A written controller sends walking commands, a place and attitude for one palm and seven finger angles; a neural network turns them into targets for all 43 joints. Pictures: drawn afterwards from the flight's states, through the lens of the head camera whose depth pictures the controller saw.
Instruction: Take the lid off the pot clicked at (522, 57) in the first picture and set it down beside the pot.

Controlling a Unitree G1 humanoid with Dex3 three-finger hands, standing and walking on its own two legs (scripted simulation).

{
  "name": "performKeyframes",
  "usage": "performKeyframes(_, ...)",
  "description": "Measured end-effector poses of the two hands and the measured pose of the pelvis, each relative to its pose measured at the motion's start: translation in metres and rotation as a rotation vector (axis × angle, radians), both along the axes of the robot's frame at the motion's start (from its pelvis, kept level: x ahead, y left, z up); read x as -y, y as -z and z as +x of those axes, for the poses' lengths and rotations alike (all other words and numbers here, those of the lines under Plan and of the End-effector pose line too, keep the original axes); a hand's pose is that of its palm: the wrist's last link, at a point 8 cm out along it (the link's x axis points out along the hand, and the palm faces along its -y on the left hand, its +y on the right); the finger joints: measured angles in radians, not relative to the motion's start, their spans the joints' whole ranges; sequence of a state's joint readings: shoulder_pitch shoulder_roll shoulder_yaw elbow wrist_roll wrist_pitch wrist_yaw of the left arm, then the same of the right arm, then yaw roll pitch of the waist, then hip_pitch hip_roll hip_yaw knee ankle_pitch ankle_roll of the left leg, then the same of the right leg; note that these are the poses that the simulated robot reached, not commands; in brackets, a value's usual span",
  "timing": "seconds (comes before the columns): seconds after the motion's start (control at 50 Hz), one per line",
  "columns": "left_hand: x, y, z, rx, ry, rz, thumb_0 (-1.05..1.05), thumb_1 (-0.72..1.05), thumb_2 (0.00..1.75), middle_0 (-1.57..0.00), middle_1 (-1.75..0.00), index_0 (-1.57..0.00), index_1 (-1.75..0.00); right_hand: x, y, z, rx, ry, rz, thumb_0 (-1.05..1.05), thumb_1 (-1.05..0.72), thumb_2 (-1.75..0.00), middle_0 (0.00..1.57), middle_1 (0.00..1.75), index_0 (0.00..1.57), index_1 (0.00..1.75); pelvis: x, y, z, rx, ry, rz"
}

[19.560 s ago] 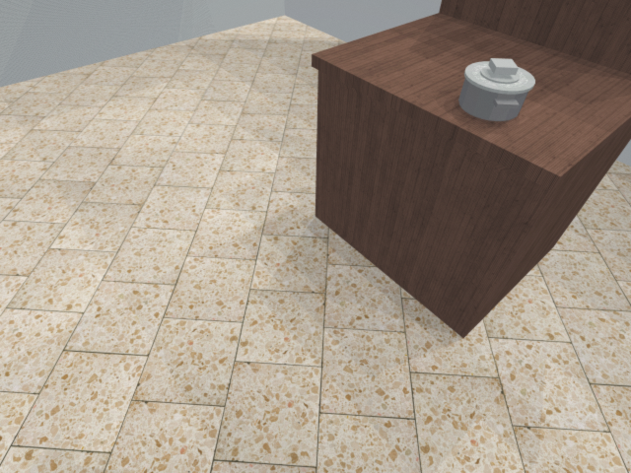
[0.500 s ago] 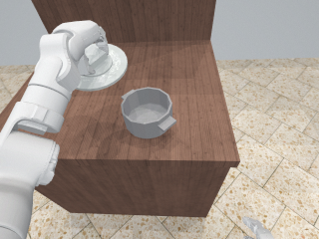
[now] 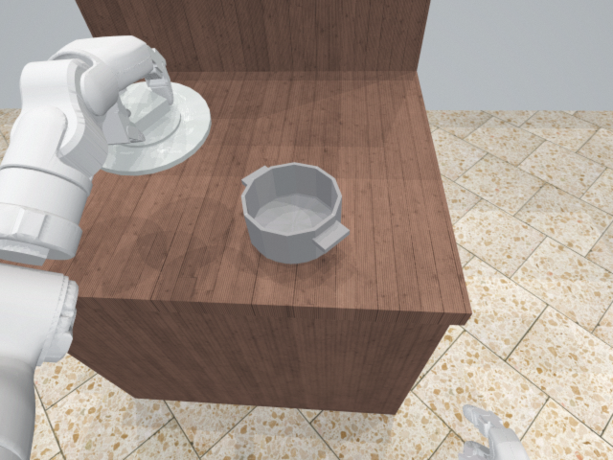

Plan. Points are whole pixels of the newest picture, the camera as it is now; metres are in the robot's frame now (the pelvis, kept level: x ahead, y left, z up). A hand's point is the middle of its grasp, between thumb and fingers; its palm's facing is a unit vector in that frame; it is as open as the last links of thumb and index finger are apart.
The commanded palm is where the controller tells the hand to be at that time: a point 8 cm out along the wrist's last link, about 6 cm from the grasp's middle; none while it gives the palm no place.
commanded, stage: move the lid sideways beside the pot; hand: left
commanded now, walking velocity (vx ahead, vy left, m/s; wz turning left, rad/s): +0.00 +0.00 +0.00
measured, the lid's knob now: (138, 108) +0.49 +0.22 +0.21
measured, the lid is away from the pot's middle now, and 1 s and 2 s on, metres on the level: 0.18 0.23 0.22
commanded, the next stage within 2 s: lower the lid onto the table in 0.58 s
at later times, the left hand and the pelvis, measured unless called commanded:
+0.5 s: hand (86, 113) +0.46 +0.27 +0.23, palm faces -0.23 -0.03 -0.97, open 9.1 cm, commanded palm +0.45 +0.26 +0.31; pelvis +0.00 +0.00 +0.00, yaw +0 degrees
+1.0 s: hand (106, 127) +0.47 +0.26 +0.20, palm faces -0.29 -0.03 -0.96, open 9.1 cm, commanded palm +0.45 +0.26 +0.28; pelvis +0.01 +0.01 +0.00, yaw +0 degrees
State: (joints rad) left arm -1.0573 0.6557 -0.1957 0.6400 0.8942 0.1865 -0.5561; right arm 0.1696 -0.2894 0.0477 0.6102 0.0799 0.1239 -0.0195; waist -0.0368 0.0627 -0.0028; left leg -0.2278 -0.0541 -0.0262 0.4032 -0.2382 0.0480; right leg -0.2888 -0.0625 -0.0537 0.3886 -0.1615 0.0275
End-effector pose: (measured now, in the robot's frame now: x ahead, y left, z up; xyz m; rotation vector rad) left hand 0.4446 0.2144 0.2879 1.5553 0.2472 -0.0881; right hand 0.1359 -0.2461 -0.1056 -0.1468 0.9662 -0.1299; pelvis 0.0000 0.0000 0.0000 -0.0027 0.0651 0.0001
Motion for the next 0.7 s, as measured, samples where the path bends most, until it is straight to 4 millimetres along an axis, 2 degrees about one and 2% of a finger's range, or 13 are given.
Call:
performKeyframes(0.1,-0.014,-0.002,0.004,-0.010,-0.040,-0.001,-0.03,0.00,1.04,-0.62,-0.78,-0.61,-0.78,-0.001,0.001,-0.004,-0.023,0.008,0.001,0.01,-0.91,-0.90,0.20,0.30,0.20,0.30,-0.001,0.000,0.001,-0.005,-0.001,-0.001)
performKeyframes(0.34,-0.033,-0.004,0.006,-0.005,-0.047,-0.004,-0.03,0.00,1.04,-0.62,-0.78,-0.60,-0.78,0.003,0.006,-0.017,-0.082,0.028,-0.006,0.01,-0.91,-0.90,0.20,0.30,0.20,0.30,-0.005,0.000,0.005,-0.014,0.001,-0.005)
performKeyframes(0.52,-0.052,0.002,0.007,-0.024,-0.083,0.016,-0.03,0.00,1.04,-0.62,-0.78,-0.60,-0.78,0.005,0.005,-0.022,-0.104,0.037,-0.021,0.01,-0.91,-0.90,0.20,0.30,0.20,0.30,-0.004,0.000,0.004,-0.023,0.000,-0.008)
performKeyframes(0.7,-0.052,0.000,0.007,-0.021,-0.060,0.008,-0.03,0.00,1.04,-0.62,-0.78,-0.60,-0.78,0.005,0.005,-0.020,-0.112,0.035,-0.027,0.01,-0.91,-0.90,0.20,0.30,0.20,0.30,-0.005,-0.001,0.007,-0.026,-0.009,-0.011)
